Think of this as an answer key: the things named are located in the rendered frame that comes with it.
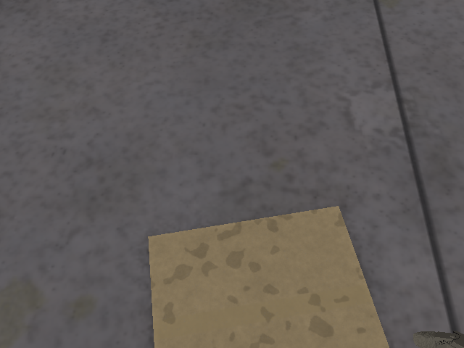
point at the right robot hand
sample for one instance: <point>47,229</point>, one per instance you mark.
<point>432,339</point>

